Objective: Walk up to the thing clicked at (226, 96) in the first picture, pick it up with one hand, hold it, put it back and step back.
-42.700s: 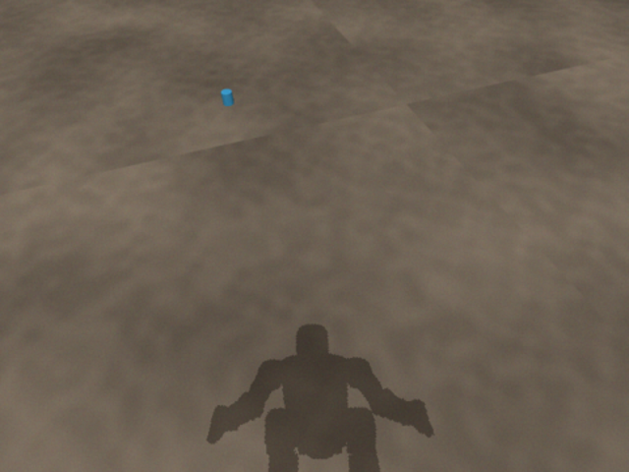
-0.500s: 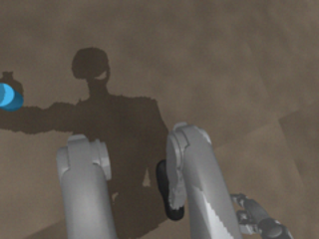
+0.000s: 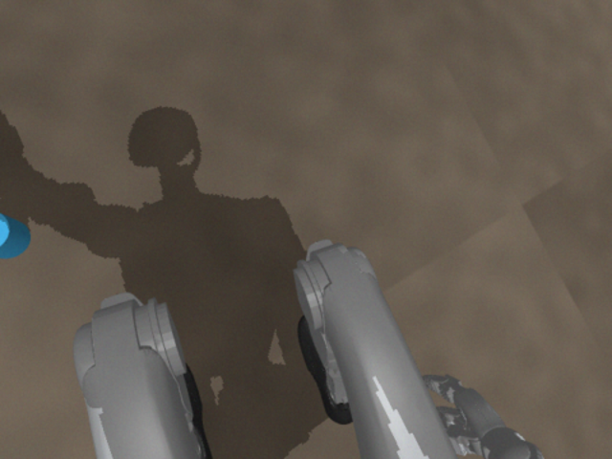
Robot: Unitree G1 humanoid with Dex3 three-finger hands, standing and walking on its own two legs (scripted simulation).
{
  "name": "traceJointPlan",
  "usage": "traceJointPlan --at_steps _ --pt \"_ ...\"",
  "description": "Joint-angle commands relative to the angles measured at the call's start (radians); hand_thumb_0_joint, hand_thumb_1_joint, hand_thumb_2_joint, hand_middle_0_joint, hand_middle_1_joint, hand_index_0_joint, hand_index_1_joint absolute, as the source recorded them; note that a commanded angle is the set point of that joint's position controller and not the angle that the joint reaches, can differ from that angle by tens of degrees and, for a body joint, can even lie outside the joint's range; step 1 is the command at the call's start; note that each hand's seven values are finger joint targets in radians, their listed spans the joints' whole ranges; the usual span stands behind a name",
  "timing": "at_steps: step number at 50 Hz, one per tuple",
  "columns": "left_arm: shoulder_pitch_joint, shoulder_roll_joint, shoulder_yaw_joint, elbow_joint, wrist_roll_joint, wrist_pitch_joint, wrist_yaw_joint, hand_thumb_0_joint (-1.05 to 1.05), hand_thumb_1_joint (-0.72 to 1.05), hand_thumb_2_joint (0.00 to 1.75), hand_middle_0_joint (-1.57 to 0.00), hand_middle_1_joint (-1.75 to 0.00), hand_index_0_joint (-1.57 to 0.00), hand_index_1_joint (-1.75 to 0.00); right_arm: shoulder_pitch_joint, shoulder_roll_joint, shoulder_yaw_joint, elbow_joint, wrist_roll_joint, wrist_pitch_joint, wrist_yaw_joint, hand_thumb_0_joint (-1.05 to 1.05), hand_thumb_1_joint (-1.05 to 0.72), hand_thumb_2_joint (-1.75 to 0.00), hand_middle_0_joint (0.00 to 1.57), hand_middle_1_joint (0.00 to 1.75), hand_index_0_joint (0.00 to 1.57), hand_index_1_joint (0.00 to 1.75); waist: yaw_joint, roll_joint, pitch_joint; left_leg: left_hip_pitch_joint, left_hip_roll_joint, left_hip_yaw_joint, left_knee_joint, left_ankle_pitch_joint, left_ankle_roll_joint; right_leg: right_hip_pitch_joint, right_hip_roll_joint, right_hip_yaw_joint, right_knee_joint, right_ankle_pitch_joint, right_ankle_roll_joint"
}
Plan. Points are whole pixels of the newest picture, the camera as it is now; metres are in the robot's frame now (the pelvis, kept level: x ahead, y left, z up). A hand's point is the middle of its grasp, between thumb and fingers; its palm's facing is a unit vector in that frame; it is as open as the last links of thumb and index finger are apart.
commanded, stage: rest palm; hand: left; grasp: from above
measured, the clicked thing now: out of the picture +0.44 +0.36 -0.29
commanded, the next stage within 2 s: close in 1.06 s
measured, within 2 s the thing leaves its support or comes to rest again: neither
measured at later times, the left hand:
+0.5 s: hand out of the picture +0.43 +0.36 -0.23, palm faces -0.37 -0.13 -0.92, open 13.9 cm
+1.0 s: hand out of the picture +0.43 +0.36 -0.25, palm faces -0.45 -0.17 -0.88, open 13.9 cm
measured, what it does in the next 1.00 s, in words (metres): stands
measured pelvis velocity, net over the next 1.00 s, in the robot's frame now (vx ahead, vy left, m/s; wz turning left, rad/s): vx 0.00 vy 0.00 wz -0.07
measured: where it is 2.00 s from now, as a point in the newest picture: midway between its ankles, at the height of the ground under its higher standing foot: (264, 412)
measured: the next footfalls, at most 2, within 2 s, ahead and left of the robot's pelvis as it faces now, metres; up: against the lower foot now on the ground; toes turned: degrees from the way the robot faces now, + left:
none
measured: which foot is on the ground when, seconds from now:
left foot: down 0.00-1.00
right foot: down 0.00-1.00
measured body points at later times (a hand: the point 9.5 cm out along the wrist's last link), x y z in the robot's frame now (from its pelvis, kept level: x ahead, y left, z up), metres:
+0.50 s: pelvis +0.00 +0.00 -0.03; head +0.24 +0.13 +0.32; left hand +0.44 +0.36 -0.18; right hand +0.10 -0.29 -0.09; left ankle +0.07 +0.12 -0.30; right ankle +0.10 -0.14 -0.29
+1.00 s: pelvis +0.00 +0.00 -0.03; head +0.26 +0.12 +0.31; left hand +0.45 +0.37 -0.20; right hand +0.05 -0.26 -0.10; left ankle +0.07 +0.12 -0.30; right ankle +0.10 -0.14 -0.29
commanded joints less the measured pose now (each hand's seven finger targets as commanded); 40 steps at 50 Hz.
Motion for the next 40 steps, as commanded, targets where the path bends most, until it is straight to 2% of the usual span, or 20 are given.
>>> traceJointPlan --at_steps 1,3,5,7,9,11,14,16,19,21,25,29,32,34,35,36,37,38,39,40 --pt "-0.096 0.264 0.018 -0.139 -0.077 -0.054 -0.11 0.0 -0.47 0.88 -0.06 -1.14 -0.11 -1.09 0.174 -0.283 -0.059 -0.043 0.003 0.004 -0.017 0.0 -0.91 -0.9 0.2 0.3 0.2 0.3 0.027 0.141 -0.616 0.465 -0.019 0.074 -0.245 0.244 0.036 0.404 0.01 -0.1 -0.226 0.306 -0.083" --pt "-0.099 0.287 0.057 -0.17 -0.112 -0.129 -0.103 0.0 -0.48 0.89 -0.06 -1.13 -0.11 -1.09 0.191 -0.291 -0.039 -0.038 -0.012 0.01 -0.018 0.0 -0.91 -0.9 0.2 0.3 0.2 0.3 0.017 0.117 -0.635 0.455 -0.016 0.072 -0.211 0.268 0.034 0.456 0.012 -0.109 -0.235 0.327 -0.078" --pt "-0.127 0.349 0.11 -0.208 -0.124 -0.221 -0.072 0.0 -0.51 0.91 -0.06 -1.11 -0.09 -1.08 0.203 -0.299 -0.024 -0.038 -0.023 0.019 -0.021 0.0 -0.91 -0.9 0.2 0.3 0.2 0.3 0.011 0.13 -0.663 0.466 -0.01 0.074 -0.183 0.272 0.031 0.492 0.017 -0.11 -0.235 0.329 -0.076" --pt "-0.134 0.43 0.172 -0.215 -0.095 -0.309 -0.024 0.0 -0.54 0.94 -0.06 -1.08 -0.08 -1.06 0.194 -0.308 -0.015 -0.036 -0.044 0.029 -0.021 0.0 -0.91 -0.9 0.2 0.3 0.2 0.3 0.025 0.188 -0.663 0.501 -0.002 0.075 -0.158 0.279 0.023 0.483 0.02 -0.113 -0.228 0.315 -0.082" --pt "-0.145 0.482 0.206 -0.199 -0.023 -0.378 0.039 0.0 -0.57 0.98 -0.06 -1.04 -0.06 -1.04 0.182 -0.315 0.002 -0.027 -0.063 0.042 -0.021 0.0 -0.9 -0.9 0.2 0.3 0.2 0.3 0.031 0.261 -0.647 0.546 0.002 0.075 -0.149 0.27 0.014 0.436 0.027 -0.122 -0.209 0.298 -0.091" --pt "-0.131 0.48 0.199 -0.189 0.036 -0.418 0.105 0.0 -0.57 0.99 -0.06 -1.01 -0.06 -1.01 0.154 -0.31 0.003 -0.019 -0.077 0.047 -0.021 0.0 -0.9 -0.9 0.2 0.3 0.2 0.3 0.03 0.335 -0.648 0.607 0.012 0.078 -0.154 0.25 0.006 0.39 0.033 -0.127 -0.19 0.279 -0.09" --pt "-0.131 0.474 0.2 -0.169 0.093 -0.427 0.204 0.0 -0.54 0.99 -0.06 -0.98 -0.06 -0.98 0.129 -0.326 -0.004 0.003 -0.097 0.036 -0.022 0.0 -0.89 -0.9 0.2 0.3 0.2 0.3 0.014 0.395 -0.611 0.633 0.019 0.073 -0.172 0.228 -0.002 0.319 0.033 -0.149 -0.17 0.257 -0.094" --pt "-0.141 0.47 0.19 -0.138 0.135 -0.406 0.259 0.0 -0.52 0.99 -0.07 -0.97 -0.06 -0.97 0.125 -0.33 -0.008 0.015 -0.111 0.026 -0.022 0.0 -0.88 -0.89 0.2 0.3 0.2 0.3 0.007 0.415 -0.584 0.634 0.023 0.068 -0.178 0.21 -0.004 0.265 0.033 -0.163 -0.161 0.236 -0.097" --pt "-0.181 0.413 0.153 -0.065 0.161 -0.352 0.323 0.0 -0.48 1.01 -0.08 -1.0 -0.08 -1.0 0.115 -0.336 -0.018 0.034 -0.124 0.007 -0.02 0.0 -0.88 -0.89 0.2 0.3 0.2 0.3 -0.026 0.399 -0.546 0.611 0.027 0.053 -0.175 0.173 -0.01 0.189 0.034 -0.19 -0.143 0.212 -0.097" --pt "-0.198 0.387 0.125 -0.009 0.172 -0.307 0.352 0.0 -0.46 1.04 -0.08 -1.04 -0.09 -1.03 0.108 -0.332 -0.019 0.042 -0.127 -0.011 -0.016 0.0 -0.88 -0.89 0.2 0.3 0.2 0.3 -0.031 0.418 -0.53 0.59 0.022 0.052 -0.172 0.165 -0.015 0.164 0.035 -0.196 -0.123 0.216 -0.1" --pt "-0.239 0.338 0.059 0.095 0.176 -0.221 0.369 0.0 -0.44 1.04 -0.09 -1.1 -0.1 -1.08 0.102 -0.332 -0.017 0.046 -0.127 -0.05 -0.006 0.0 -0.89 -0.9 0.2 0.3 0.2 0.3 -0.051 0.38 -0.473 0.517 0.016 0.048 -0.161 0.114 -0.01 0.133 0.043 -0.203 -0.12 0.201 -0.101" --pt "-0.248 0.363 0.051 0.093 0.151 -0.157 0.346 0.0 -0.46 0.93 -0.06 -1.08 -0.09 -1.05 0.112 -0.342 -0.006 0.032 -0.125 -0.093 0.008 0.0 -0.9 -0.9 0.2 0.3 0.2 0.3 -0.054 0.387 -0.491 0.527 0.015 0.043 -0.155 0.145 -0.004 0.179 0.042 -0.199 -0.115 0.238 -0.094" --pt "-0.21 0.381 0.077 0.072 0.094 -0.137 0.322 0.0 -0.47 0.92 -0.06 -1.07 -0.09 -1.04 0.11 -0.346 -0.003 0.007 -0.114 -0.114 0.018 0.0 -0.9 -0.9 0.2 0.3 0.2 0.3 -0.04 0.376 -0.521 0.538 0.018 0.03 -0.158 0.178 -0.004 0.214 0.039 -0.201 -0.106 0.262 -0.088" --pt "-0.182 0.389 0.095 0.041 0.071 -0.139 0.305 0.0 -0.47 0.91 -0.06 -1.07 -0.09 -1.04 0.115 -0.345 0.001 -0.002 -0.114 -0.12 0.019 0.0 -0.9 -0.9 0.2 0.3 0.2 0.3 -0.035 0.385 -0.562 0.565 0.019 0.018 -0.169 0.213 -0.008 0.249 0.037 -0.206 -0.098 0.289 -0.087" --pt "-0.158 0.382 0.092 0.05 0.06 -0.138 0.292 0.0 -0.47 0.9 -0.05 -1.08 -0.09 -1.04 0.114 -0.343 -0.002 -0.001 -0.106 -0.123 0.022 0.0 -0.9 -0.9 0.2 0.3 0.2 0.3 -0.024 0.399 -0.549 0.574 0.018 0.012 -0.176 0.22 -0.014 0.226 0.032 -0.205 -0.086 0.286 -0.09" --pt "-0.151 0.416 0.119 0.002 0.06 -0.143 0.283 0.0 -0.47 0.9 -0.06 -1.07 -0.09 -1.04 0.116 -0.344 -0.001 -0.014 -0.111 -0.124 0.024 0.0 -0.9 -0.9 0.2 0.3 0.2 0.3 -0.025 0.424 -0.585 0.606 0.021 0.007 -0.174 0.265 -0.017 0.25 0.036 -0.208 -0.08 0.316 -0.09" --pt "-0.133 0.386 0.1 0.022 0.05 -0.142 0.269 0.0 -0.5 0.92 -0.06 -1.06 -0.08 -1.04 0.119 -0.337 0.002 -0.009 -0.107 -0.125 0.028 0.0 -0.9 -0.9 0.2 0.3 0.2 0.3 -0.018 0.429 -0.581 0.61 0.021 0.006 -0.171 0.275 -0.02 0.244 0.034 -0.204 -0.077 0.317 -0.094" --pt "-0.126 0.432 0.14 -0.017 0.05 -0.147 0.262 0.0 -0.49 0.92 -0.06 -1.07 -0.08 -1.04 0.136 -0.348 -0.004 -0.007 -0.109 -0.123 0.03 0.0 -0.9 -0.9 0.2 0.3 0.2 0.3 -0.024 0.441 -0.603 0.633 0.024 0.005 -0.162 0.317 -0.02 0.26 0.037 -0.206 -0.076 0.34 -0.093" --pt "-0.115 0.429 0.151 -0.029 0.041 -0.154 0.258 0.0 -0.49 0.92 -0.06 -1.06 -0.08 -1.03 0.134 -0.349 -0.003 -0.018 -0.106 -0.121 0.032 0.0 -0.9 -0.9 0.2 0.3 0.2 0.3 -0.011 0.446 -0.597 0.622 0.021 0.008 -0.165 0.331 -0.023 0.271 0.032 -0.205 -0.075 0.347 -0.094" --pt "-0.092 0.453 0.164 -0.017 0.044 -0.155 0.25 0.0 -0.5 0.93 -0.06 -1.05 -0.08 -1.03 0.139 -0.336 0.009 -0.006 -0.108 -0.119 0.037 0.0 -0.9 -0.9 0.2 0.3 0.2 0.3 -0.011 0.434 -0.592 0.614 0.023 0.013 -0.147 0.331 -0.019 0.276 0.037 -0.199 -0.078 0.347 -0.096"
